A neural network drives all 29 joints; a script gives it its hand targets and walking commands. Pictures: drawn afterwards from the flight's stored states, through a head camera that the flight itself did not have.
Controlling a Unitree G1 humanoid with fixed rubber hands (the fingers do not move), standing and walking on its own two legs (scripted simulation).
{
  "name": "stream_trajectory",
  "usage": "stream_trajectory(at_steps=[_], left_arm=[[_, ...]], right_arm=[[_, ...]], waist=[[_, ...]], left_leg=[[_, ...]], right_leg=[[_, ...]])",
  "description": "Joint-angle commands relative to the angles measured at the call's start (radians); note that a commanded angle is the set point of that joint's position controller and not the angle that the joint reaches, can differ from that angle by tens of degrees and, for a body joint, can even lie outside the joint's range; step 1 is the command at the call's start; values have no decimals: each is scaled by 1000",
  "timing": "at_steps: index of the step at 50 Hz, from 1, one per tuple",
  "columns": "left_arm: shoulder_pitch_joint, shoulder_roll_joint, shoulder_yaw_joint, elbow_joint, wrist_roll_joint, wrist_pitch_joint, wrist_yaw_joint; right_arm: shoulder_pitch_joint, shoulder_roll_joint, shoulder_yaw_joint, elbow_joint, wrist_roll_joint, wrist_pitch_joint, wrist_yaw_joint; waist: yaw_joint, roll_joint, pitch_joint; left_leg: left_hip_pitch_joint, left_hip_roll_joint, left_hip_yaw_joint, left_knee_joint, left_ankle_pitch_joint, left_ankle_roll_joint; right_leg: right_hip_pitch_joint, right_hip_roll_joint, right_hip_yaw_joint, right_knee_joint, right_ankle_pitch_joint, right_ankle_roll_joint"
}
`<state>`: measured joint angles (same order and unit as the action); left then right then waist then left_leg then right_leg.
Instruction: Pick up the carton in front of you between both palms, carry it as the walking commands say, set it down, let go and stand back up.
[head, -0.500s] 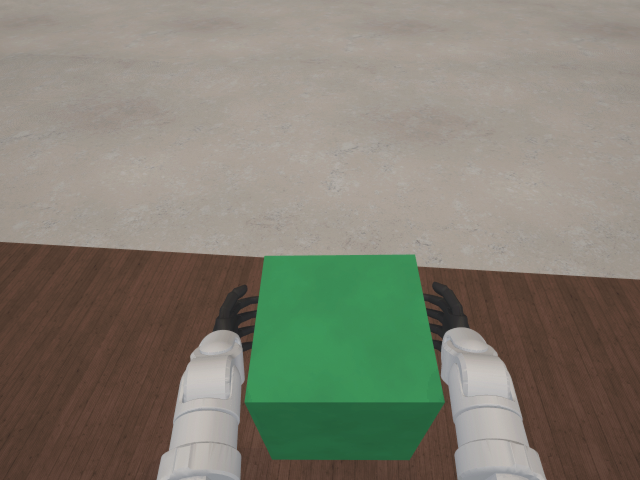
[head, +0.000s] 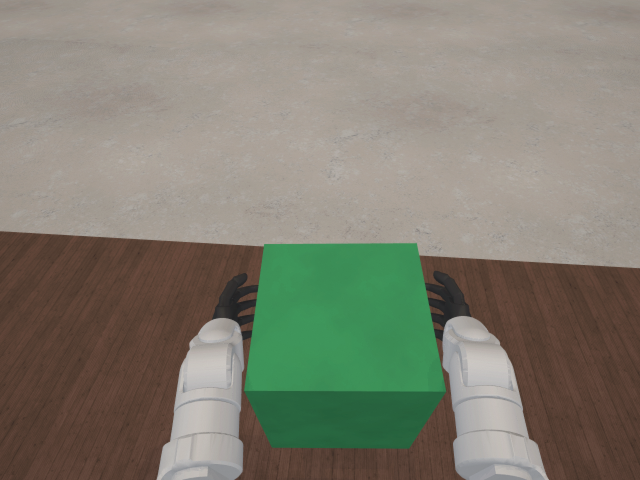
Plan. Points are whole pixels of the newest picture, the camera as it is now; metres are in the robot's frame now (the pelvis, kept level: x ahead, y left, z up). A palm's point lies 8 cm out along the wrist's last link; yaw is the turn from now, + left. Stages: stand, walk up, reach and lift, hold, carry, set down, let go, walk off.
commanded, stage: reach and lift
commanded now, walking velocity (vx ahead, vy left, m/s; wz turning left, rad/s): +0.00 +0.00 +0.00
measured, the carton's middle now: (340, 351) +0.30 +0.00 -0.04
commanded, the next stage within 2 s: hold in 0.44 s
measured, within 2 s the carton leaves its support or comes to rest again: neither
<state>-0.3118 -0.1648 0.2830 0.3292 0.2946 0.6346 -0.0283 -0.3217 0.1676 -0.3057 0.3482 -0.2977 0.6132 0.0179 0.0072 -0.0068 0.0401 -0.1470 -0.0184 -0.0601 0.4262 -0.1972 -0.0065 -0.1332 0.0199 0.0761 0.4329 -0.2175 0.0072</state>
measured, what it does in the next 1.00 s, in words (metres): stands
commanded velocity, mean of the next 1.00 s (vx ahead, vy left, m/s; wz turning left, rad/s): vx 0.00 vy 0.00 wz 0.00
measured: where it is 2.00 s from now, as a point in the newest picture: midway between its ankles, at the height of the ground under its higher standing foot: outside the picture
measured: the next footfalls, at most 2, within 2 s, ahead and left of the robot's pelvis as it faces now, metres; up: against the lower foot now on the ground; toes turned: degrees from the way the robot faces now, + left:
none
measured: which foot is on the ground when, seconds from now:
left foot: down 0.00-1.00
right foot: down 0.00-1.00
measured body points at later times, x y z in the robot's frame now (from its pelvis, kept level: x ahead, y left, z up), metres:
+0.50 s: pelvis +0.01 +0.00 +0.00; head -0.02 +0.00 +0.45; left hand +0.31 +0.15 +0.03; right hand +0.31 -0.15 +0.03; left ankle +0.03 +0.12 -0.74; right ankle +0.02 -0.13 -0.74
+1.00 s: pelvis -0.01 +0.00 +0.00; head -0.04 +0.00 +0.45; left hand +0.30 +0.15 +0.04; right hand +0.30 -0.15 +0.05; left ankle +0.03 +0.12 -0.74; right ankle +0.02 -0.13 -0.74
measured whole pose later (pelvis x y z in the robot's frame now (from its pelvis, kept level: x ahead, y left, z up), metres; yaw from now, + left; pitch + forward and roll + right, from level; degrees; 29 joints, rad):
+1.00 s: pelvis -0.01 +0.00 +0.00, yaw +0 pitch -8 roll +0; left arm -0.28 -0.16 0.24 0.22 0.26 0.76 -0.02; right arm -0.30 0.16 -0.26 0.24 -0.27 0.74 0.01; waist 0.00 -0.01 0.05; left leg -0.07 -0.02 -0.07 0.39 -0.18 -0.01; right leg -0.05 0.02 0.07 0.40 -0.20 0.01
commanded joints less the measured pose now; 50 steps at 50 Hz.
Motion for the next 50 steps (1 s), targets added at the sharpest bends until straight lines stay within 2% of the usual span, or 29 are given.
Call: stream_trajectory(at_steps=[1, 11, 21, 27, 30, 34, 40, 50], left_arm=[[-464, -930, -551, -24, -220, -22, -208], [-395, -907, -579, -99, -243, 2, -201], [-392, -888, -591, -137, -253, 25, -199], [-361, -889, -671, -241, -303, 64, -192], [-331, -849, -633, -228, -280, 95, -182], [-367, -840, -599, -194, -259, 104, -186], [-455, -875, -613, -184, -271, 94, -196], [-485, -881, -594, -137, -257, 94, -198]], right_arm=[[-459, 924, 556, -7, 223, -9, 230], [-380, 911, 583, -79, 243, 18, 220], [-374, 904, 599, -117, 254, 43, 212], [-335, 899, 670, -223, 294, 84, 202], [-308, 858, 636, -211, 275, 115, 196], [-357, 849, 610, -182, 264, 123, 205], [-447, 879, 625, -172, 276, 111, 217], [-472, 876, 597, -122, 256, 109, 218]], waist=[[1, 8, -290], [0, 6, -282], [0, 2, -262], [-10, 4, -309], [-9, 3, -225], [-4, 3, -159], [-3, 4, -207], [-8, 6, -202]], left_leg=[[137, -70, -6, -59, 174, 0], [165, -74, -12, -74, 253, -1], [163, -77, -13, -81, 230, 3], [204, -76, -21, -93, 304, -2], [179, -75, -16, -114, 227, -1], [147, -71, -8, -122, 103, 5], [149, -67, -8, -102, 70, 7], [149, -64, -3, -103, 44, 3]], right_leg=[[39, 73, -4, -79, 152, -8], [78, 75, 4, -95, 233, -2], [85, 72, 5, -103, 221, 0], [135, 72, 12, -115, 300, 3], [114, 69, 7, -132, 224, 0], [73, 67, -3, -139, 101, -5], [64, 64, -3, -122, 65, -9], [53, 62, -9, -123, 34, -11]])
